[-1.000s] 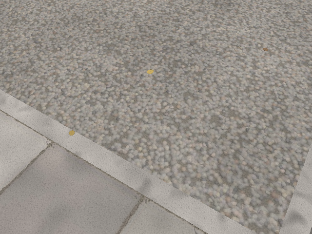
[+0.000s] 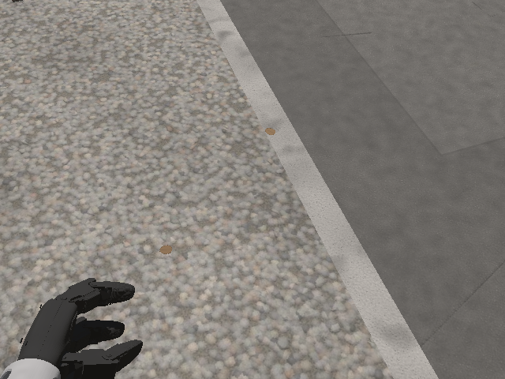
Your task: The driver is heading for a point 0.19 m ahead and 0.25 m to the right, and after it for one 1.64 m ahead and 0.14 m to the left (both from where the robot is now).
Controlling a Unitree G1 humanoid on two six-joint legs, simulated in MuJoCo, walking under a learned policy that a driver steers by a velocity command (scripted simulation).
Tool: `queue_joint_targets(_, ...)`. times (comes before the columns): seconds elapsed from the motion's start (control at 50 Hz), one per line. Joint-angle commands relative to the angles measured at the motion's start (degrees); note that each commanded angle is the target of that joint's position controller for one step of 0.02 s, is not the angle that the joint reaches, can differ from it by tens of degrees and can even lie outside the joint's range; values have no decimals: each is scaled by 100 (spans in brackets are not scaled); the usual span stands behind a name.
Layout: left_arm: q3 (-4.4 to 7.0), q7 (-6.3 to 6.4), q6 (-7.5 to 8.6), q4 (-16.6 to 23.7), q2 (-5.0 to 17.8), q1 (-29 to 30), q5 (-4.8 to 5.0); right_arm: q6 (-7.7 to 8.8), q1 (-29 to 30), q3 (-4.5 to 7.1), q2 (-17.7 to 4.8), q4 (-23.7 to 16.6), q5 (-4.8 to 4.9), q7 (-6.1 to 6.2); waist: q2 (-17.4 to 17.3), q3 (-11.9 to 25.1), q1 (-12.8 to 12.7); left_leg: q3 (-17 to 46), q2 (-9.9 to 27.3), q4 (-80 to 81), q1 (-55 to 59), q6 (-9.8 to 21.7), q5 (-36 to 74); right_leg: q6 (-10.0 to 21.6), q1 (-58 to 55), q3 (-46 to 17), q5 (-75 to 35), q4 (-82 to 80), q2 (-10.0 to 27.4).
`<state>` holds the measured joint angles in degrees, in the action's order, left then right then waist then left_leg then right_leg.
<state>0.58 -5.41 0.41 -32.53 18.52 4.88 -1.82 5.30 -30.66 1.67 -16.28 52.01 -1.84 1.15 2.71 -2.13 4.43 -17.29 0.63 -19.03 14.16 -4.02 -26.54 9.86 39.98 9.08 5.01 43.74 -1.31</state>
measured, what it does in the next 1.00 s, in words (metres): walks ahead: right foot, then left foot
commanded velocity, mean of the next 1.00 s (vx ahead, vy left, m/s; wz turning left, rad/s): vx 0.41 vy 0.00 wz -0.08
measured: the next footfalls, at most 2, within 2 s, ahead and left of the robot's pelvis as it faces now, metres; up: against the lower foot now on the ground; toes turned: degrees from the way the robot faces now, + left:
right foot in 0.04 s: +0.21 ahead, -0.01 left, +0.00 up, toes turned -6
left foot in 0.40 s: +0.62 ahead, +0.07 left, +0.00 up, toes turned -28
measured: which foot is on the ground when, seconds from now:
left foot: down 0.00-0.02, up 0.04-0.38, down 0.40-0.80, up 0.82-1.00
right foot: up 0.00-0.02, down 0.04-0.40, up 0.42-0.78, down 0.80-1.00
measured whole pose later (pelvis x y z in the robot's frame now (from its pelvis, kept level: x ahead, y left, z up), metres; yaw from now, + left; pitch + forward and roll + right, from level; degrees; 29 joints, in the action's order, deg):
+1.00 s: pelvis +0.49 -0.02 +0.04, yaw +0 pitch +1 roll +0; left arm 2.2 2.9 -0.4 -38.1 14.0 -5.5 -1.5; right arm -3.4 -14.7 6.9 -21.6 36.7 1.6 1.7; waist -2.7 -2.4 0.7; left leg 3.6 0.1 -67.5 -34.8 -6.2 -19.2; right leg 1.4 15.2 2.2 9.8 24.1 0.0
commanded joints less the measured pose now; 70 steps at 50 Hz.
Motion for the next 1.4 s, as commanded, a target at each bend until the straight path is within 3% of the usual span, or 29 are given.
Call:
queue_joint_targets(0.02, 427, 197, 59, -773, 897, -3332, 15, -82, 1153, 319, -1444, -832, -43, 86, -737, 1199, -2152, 442, 1340, -3955, -2640, 429, 7977, 553, -4758, -389, 297, -423, -527)
queue_joint_targets(0.04, 653, 375, -19, -889, 1224, -3231, 242, -101, 1323, 286, -1079, -883, -69, -31, 440, 1010, -1890, 430, 111, -6328, -4195, 335, 1853, 692, -5665, -1316, 584, -867, -83)
queue_joint_targets(0.06, 742, 397, -128, -570, 1970, -2622, 2, 1, 705, 130, -655, -1550, -40, -46, 1099, 1678, -910, 1226, -238, -8142, -6110, 92, -296, 1777, -6833, -4262, -487, -1176, 1329)
queue_joint_targets(0.08, 776, 497, -172, -379, 1812, -2929, 3, 149, 1247, 99, -930, -1795, 4, -55, 213, 2262, -1381, 2235, -133, -8133, -6774, 106, 95, 2147, -7006, -5574, 1254, -2344, 1697)
queue_joint_targets(0.12, 631, 604, -33, -664, 1170, -2551, 59, 211, 1670, 48, -918, -1814, -56, -64, -720, 419, -736, 2315, 440, -6522, -6452, 178, 513, 1542, -4750, -4954, 1371, -3030, 1366)
queue_joint_targets(0.16, 516, 632, 162, -672, 941, -2228, 55, -55, 1425, 9, -836, -1684, -251, -50, -899, -86, -199, 2308, 630, -5743, -5506, 32, 212, 1327, -3090, -4039, 454, -3043, 869)
queue_joint_targets(0.22, 494, 566, 344, -703, 926, -2060, 114, -233, 2019, -69, -560, -1994, -204, -87, -780, -510, -66, 1948, 667, -4087, -4667, -154, 591, 1121, -1575, -3189, -1363, -3110, 320)
queue_joint_targets(0.3, 615, 475, 257, -899, 1003, -2292, 197, -180, 2411, -186, -240, -2081, 38, -145, -258, 148, -438, 1577, -100, -2016, -2912, 111, 3069, 201, -1429, -2523, -2742, -2187, -378)
queue_joint_targets(0.32, 561, 650, 252, -734, 613, -2502, 691, 79, 3004, -21, -385, -2315, 196, -37, -819, 194, -741, 2026, -485, -1176, -2507, -59, 3059, 7, -1344, -3258, -1341, -2048, -339)
queue_joint_targets(0.36, 567, 782, 179, -951, 816, -2613, 500, 193, 2650, 133, -604, -2219, 306, 8, -144, 593, -438, 1975, -447, -561, -2510, 1, 3748, -212, -2669, -3130, -1529, -1304, -192)
queue_joint_targets(0.4, 425, 790, 131, -841, 361, -2480, 240, 255, 1148, 257, -883, -1815, 100, -26, 235, 1536, 225, 2043, 178, -907, -1029, 446, 5255, -788, -2788, -2458, -1362, 937, -358)
queue_joint_targets(0.42, 222, 729, 151, -891, -406, -3539, 127, 246, 692, 222, -1085, -1641, -111, -107, -1610, 2352, -213, 4311, 1936, -1401, 695, 1675, 8196, -1192, -1301, -2207, 3538, 3356, -1257)
queue_joint_targets(0.44, 189, 620, 160, -1145, -26, -4503, 348, 229, 345, 298, -1103, -1326, -13, -243, -2087, 3237, -337, 6473, 2671, -1026, 1210, 2405, 6267, -1221, -668, -2617, 3404, 4375, -1004)
queue_joint_targets(0.5, 320, 662, 11, -606, 613, -2163, 144, 7, 2125, 166, -614, -1818, 226, -210, -291, 1063, -332, 4952, 1386, -237, -1367, 1830, 3763, -1308, -275, -1615, 2167, 3743, -84)
queue_joint_targets(0.62, 142, 766, 73, -349, 40, -1748, 147, -249, 2018, 409, -1000, -1681, 192, -81, -843, 1098, -667, 4089, 644, -43, -2804, 1733, 5233, -1375, -1700, -1425, 1985, 640, -239)
queue_joint_targets(0.78, 323, 642, 39, -312, 331, -1277, 241, -698, 2003, 573, -941, -1902, 353, 144, -1176, 663, -680, 4812, 127, 59, -3826, 1075, 558, -1083, -3085, -1632, 502, -1850, -203)
queue_joint_targets(0.8, 401, 667, 59, -325, 544, -1422, 192, -725, 1763, 519, -722, -1878, 364, 134, -765, 792, -650, 4479, -197, -631, -4202, 817, -325, -784, -3674, -2046, 577, -2358, 503)
queue_joint_targets(0.82, 477, 684, 23, -283, 962, -1370, -43, -715, 1650, 461, -450, -2006, 404, 135, 710, 863, -484, 3244, -935, -2107, -5083, 554, -912, -47, -3895, -3580, 1032, -2823, 1829)
queue_joint_targets(0.84, 459, 672, 57, -203, 789, -1060, -234, -637, 1459, 573, -846, -2032, 347, 104, 1144, 749, -286, 2858, -687, -3465, -5221, 321, -670, 388, -3293, -4208, 796, -3046, 2414)
queue_joint_targets(0.88, 326, 748, 79, -16, 211, -416, -57, -714, 1194, 710, -1217, -1740, 333, 93, 528, 454, -95, 2520, -300, -4479, -5125, 57, 86, 131, -2907, -3002, 658, -2887, 1784)
queue_joint_targets(0.92, 300, 813, 51, -10, 153, -325, 77, -819, 1075, 658, -959, -1667, 294, 95, 366, 357, -127, 2269, -154, -5384, -5286, -143, 475, 60, -2890, -2270, 17, -2763, 1505)
queue_joint_targets(1.1, 596, 792, -90, -294, 759, -1038, 69, -811, 2104, 376, -524, -2335, 322, -180, 548, 654, -634, 1578, 439, -3325, -4611, -218, 744, 316, -3489, -983, -1137, -2575, 1837)
queue_joint_targets(1.2, 727, 632, 21, -399, 853, -1020, 336, -991, 1943, 503, -686, -2316, 339, -274, 641, 740, -378, 1226, 219, -1593, -3461, 298, 1068, -180, -3425, -472, -1177, -1875, 2060)
queue_joint_targets(1.24, 668, 567, 53, -601, 460, -1477, 308, -989, 1243, 735, -1157, -2080, 325, -151, -433, 828, -150, 1944, 254, -455, -1746, 833, 2950, -958, -2146, 202, 136, -221, 1476)
queue_joint_targets(1.26, 535, 537, 59, -219, 103, -1387, -4, -942, 1145, 923, -2072, -2202, 296, -42, -2557, 758, -397, 4340, 1789, -640, -681, 1785, 5523, -1566, 91, 359, 3331, 1723, 612)
queue_joint_targets(1.28, 571, 612, 87, -27, 324, -680, -32, -750, 1249, 850, -1852, -2385, 30, -121, -1924, 1422, 105, 5018, 2126, -340, -1025, 2538, 4879, -1561, 499, -997, 3456, 2612, 271)
queue_joint_targets(1.3, 624, 672, 70, 4, 522, -422, 120, -626, 1422, 773, -1648, -2315, 12, -161, -1326, 1194, 51, 4487, 1838, -180, -1238, 2315, 4158, -1398, 532, -1256, 2948, 2806, 334)
queue_joint_targets(1.34, 655, 802, 51, -144, 539, -657, 110, -618, 2039, 660, -1265, -2321, 299, -48, -883, 785, -350, 3939, 1319, -195, -1719, 1753, 3389, -1287, 506, -1419, 1995, 2375, 430)
queue_joint_targets(1.4, 649, 771, 77, -281, 458, -991, 82, -705, 2389, 586, -1140, -2426, 249, 73, -960, 926, -582, 3712, 933, -273, -2309, 1618, 3540, -1389, -206, -1392, 1329, 1929, 122)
